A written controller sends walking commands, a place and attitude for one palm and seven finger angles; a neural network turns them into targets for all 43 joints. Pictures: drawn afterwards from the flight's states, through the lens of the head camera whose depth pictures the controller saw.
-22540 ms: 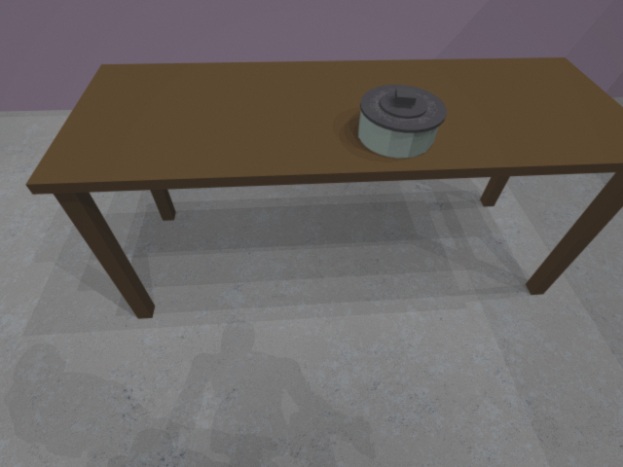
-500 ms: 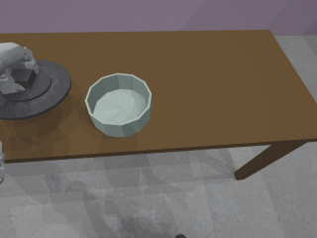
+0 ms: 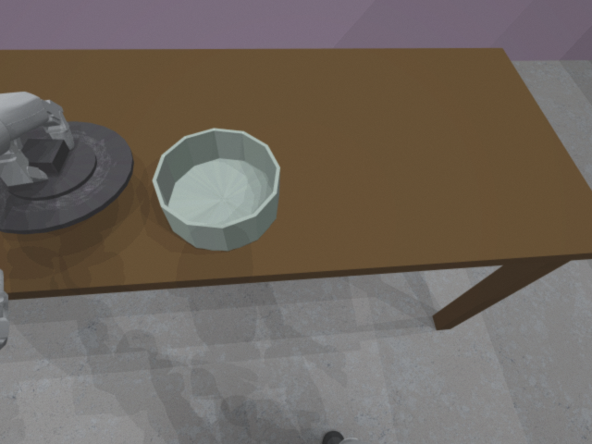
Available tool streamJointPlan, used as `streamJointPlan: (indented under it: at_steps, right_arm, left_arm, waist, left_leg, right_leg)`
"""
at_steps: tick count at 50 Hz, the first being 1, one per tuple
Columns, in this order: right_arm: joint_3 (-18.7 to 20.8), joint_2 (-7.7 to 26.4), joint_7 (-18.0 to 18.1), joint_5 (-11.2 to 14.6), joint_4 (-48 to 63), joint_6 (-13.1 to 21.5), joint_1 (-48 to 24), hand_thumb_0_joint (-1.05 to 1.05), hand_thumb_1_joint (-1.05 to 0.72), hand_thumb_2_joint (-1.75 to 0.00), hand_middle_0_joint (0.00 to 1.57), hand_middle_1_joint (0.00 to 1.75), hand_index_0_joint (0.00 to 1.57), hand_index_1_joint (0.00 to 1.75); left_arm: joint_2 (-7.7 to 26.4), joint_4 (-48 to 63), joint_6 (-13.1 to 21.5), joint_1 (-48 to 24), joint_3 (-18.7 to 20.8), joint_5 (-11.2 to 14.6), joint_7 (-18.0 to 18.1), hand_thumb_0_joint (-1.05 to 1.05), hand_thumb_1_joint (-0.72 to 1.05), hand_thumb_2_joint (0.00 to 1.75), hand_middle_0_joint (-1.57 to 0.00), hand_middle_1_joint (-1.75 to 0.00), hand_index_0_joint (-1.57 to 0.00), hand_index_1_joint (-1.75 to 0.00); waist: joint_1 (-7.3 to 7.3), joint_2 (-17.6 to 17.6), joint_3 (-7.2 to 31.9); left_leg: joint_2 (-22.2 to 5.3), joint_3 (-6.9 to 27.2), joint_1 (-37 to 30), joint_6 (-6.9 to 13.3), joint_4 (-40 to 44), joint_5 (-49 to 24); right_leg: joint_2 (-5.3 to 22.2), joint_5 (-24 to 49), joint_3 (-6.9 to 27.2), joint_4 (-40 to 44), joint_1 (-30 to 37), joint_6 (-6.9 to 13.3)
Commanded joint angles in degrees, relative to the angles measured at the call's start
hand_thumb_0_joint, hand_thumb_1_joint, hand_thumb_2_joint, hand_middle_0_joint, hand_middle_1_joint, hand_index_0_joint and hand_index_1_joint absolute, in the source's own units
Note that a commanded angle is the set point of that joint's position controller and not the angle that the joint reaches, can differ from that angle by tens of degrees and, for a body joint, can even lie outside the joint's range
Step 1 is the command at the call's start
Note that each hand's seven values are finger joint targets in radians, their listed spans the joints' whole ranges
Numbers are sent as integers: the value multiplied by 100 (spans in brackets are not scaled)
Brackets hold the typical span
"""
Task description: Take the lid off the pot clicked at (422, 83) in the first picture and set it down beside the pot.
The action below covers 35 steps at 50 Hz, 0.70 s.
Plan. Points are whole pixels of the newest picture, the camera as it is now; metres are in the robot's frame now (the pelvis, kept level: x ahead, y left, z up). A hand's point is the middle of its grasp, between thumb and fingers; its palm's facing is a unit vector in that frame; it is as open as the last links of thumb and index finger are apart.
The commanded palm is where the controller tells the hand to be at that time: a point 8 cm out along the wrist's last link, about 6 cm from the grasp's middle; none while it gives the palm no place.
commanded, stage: lower the lid onto the table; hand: left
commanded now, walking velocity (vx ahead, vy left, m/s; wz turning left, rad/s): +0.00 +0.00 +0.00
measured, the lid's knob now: (43, 155) +0.49 +0.32 +0.06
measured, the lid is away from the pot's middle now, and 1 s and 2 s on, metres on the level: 0.22 0.24 0.24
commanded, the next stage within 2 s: open the fingers wide in 1.68 s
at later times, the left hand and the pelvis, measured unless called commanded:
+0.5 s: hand (31, 176) +0.46 +0.33 +0.06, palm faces -0.48 -0.09 -0.87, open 8.3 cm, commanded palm +0.51 +0.33 +0.11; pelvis +0.00 +0.01 -0.01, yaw -1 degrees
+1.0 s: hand (43, 186) +0.47 +0.34 +0.02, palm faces -0.50 -0.10 -0.86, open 8.3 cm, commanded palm +0.52 +0.33 +0.07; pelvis -0.01 +0.01 -0.02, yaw -1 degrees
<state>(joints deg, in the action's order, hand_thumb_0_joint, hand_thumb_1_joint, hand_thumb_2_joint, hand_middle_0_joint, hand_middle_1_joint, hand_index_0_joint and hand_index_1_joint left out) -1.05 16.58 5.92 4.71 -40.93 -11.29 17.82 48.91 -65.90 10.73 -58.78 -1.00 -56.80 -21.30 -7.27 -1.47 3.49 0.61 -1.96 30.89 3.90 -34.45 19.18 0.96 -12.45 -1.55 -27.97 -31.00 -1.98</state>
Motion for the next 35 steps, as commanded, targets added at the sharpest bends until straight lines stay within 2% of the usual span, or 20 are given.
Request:
streamJointPlan:
  at_steps: [1,3,5,7,9,11,13,14,16,17,18,19,20,22,23,26,29,31,32,35]
  right_arm:
    - [341,1070,142,-33,212,72,794,0,-90,-90,20,30,20,30]
    - [340,1062,142,-41,220,79,819,0,-90,-90,20,30,20,30]
    - [339,1059,136,-53,178,76,867,0,-90,-90,20,30,20,30]
    - [328,1079,137,-39,191,69,887,0,-90,-90,20,30,20,30]
    - [336,1087,139,-43,166,64,894,0,-90,-90,20,30,20,30]
    - [366,1072,136,-70,167,75,957,0,-90,-90,20,30,20,30]
    - [345,1080,147,-63,181,82,962,0,-90,-90,20,30,20,30]
    - [339,1090,138,-80,162,67,970,0,-90,-90,20,30,20,30]
    - [316,1099,154,-56,177,68,960,0,-90,-90,20,30,20,30]
    - [306,1116,161,-55,196,60,980,0,-90,-90,20,30,20,30]
    - [312,1111,163,-55,195,57,967,0,-90,-90,20,30,20,30]
    - [333,1112,159,-71,203,44,997,0,-90,-90,20,30,20,30]
    - [345,1080,164,-81,205,55,1034,0,-90,-90,20,30,20,30]
    - [338,1086,170,-72,166,48,1034,0,-90,-90,20,30,20,30]
    - [345,1104,170,-71,153,42,1043,0,-90,-90,20,30,20,30]
    - [328,1105,178,-61,132,43,1084,0,-90,-90,20,30,20,30]
    - [336,1103,199,-88,113,53,1174,0,-90,-90,20,30,20,30]
    - [322,1094,211,-86,113,60,1160,0,-90,-90,20,30,20,30]
    - [322,1109,220,-94,110,60,1197,0,-90,-90,20,30,20,30]
    - [300,1118,216,-108,101,54,1217,0,-90,-90,20,30,20,30]
  left_arm:
    - [2056,1449,41,-2893,547,89,286,0,64,99,-99,-115,-72,-106]
    - [2060,1366,85,-2718,610,97,305,0,64,99,-99,-115,-72,-106]
    - [1972,1222,66,-2681,556,96,322,0,64,99,-99,-115,-72,-106]
    - [2012,1083,51,-2582,583,87,331,0,64,99,-99,-115,-72,-106]
    - [1934,1128,58,-2660,491,61,337,0,64,99,-99,-115,-72,-106]
    - [2076,1362,98,-2747,641,44,371,0,64,99,-99,-115,-72,-106]
    - [2118,1152,135,-2533,701,64,365,0,64,99,-99,-115,-72,-106]
    - [2115,1111,126,-2553,681,73,370,0,64,99,-99,-115,-72,-106]
    - [2134,866,115,-2386,665,54,381,0,64,99,-99,-115,-72,-106]
    - [2238,910,129,-2427,694,19,390,0,64,99,-99,-115,-72,-106]
    - [2216,1033,156,-2495,679,-6,402,0,64,99,-99,-115,-72,-106]
    - [2373,1281,175,-2616,810,-31,430,0,64,99,-99,-115,-72,-106]
    - [2274,1190,189,-2517,769,-55,442,0,64,99,-99,-115,-72,-106]
    - [2061,984,187,-2474,621,1,407,0,64,99,-99,-115,-72,-106]
    - [2085,1156,211,-2578,646,28,400,0,64,99,-99,-115,-72,-106]
    - [1914,910,202,-2558,465,35,388,0,64,99,-99,-115,-72,-106]
    - [2108,1116,287,-2644,609,-16,436,0,64,99,-99,-115,-72,-106]
    - [2065,1039,287,-2645,587,4,450,0,64,99,-99,-115,-72,-106]
    - [2168,1106,297,-2673,658,-10,474,0,64,99,-99,-115,-72,-106]
    - [2278,1062,310,-2672,727,-47,528,0,64,99,-99,-115,-72,-106]
  waist:
    - [-44,-962,2839]
    - [-35,-1026,2810]
    - [-64,-1003,2725]
    - [-64,-775,2626]
    - [-88,-869,2620]
    - [-49,-1029,2897]
    - [-46,-894,2801]
    - [-61,-947,2754]
    - [-86,-652,2543]
    - [-69,-701,2578]
    - [-51,-807,2706]
    - [-22,-1048,2911]
    - [-46,-1143,2932]
    - [-119,-945,2670]
    - [-107,-1015,2744]
    - [-200,-918,2516]
    - [-189,-1084,2859]
    - [-210,-1065,2748]
    - [-216,-1007,2847]
    - [-196,-1147,2859]
  left_leg:
    - [-100,283,-2100,-5,-40,-3649]
    - [-118,316,-2216,-48,-92,-3993]
    - [-125,318,-2163,-55,-125,-3889]
    - [-105,288,-1905,-26,-115,-3591]
    - [-120,275,-1927,-36,-145,-3584]
    - [-126,309,-2138,-50,-193,-3803]
    - [-128,308,-2026,-58,-217,-3943]
    - [-120,285,-1948,-49,-235,-3821]
    - [-92,222,-1595,-4,-237,-3367]
    - [-74,221,-1498,-8,-215,-3199]
    - [-91,220,-1608,-18,-247,-3434]
    - [-106,279,-1830,-52,-274,-3674]
    - [-105,293,-1948,-78,-327,-3841]
    - [-142,303,-1837,-78,-342,-3608]
    - [-167,312,-1927,-79,-337,-3746]
    - [-141,279,-1661,-53,-376,-3281]
    - [-161,330,-1851,-87,-469,-3600]
    - [-164,324,-1736,-84,-475,-3392]
    - [-161,326,-1718,-70,-490,-3384]
    - [-177,353,-1720,-116,-564,-3578]
  right_leg:
    - [-288,1752,-178,-92,714,390]
    - [-306,1768,-195,-115,549,399]
    - [-319,1652,-212,-129,432,382]
    - [-318,1605,-214,-145,492,385]
    - [-317,1579,-210,-168,394,388]
    - [-327,1628,-197,-186,424,398]
    - [-334,1698,-203,-218,388,399]
    - [-335,1677,-199,-233,387,390]
    - [-326,1573,-195,-245,406,376]
    - [-329,1503,-191,-261,449,387]
    - [-324,1624,-182,-300,446,408]
    - [-324,1647,-175,-317,418,408]
    - [-341,1607,-196,-326,285,406]
    - [-351,1364,-242,-316,66,392]
    - [-343,1408,-238,-323,47,398]
    - [-364,1175,-235,-355,-115,391]
    - [-380,1261,-233,-441,-127,399]
    - [-375,1143,-241,-451,-193,399]
    - [-375,1178,-233,-470,-151,393]
    - [-383,1208,-241,-535,-259,398]
